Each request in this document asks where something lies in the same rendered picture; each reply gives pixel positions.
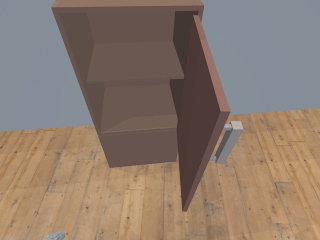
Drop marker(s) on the cupboard door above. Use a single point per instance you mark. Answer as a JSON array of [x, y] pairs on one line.
[[203, 113]]

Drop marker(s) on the handle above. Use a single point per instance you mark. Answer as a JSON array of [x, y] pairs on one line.
[[233, 131]]

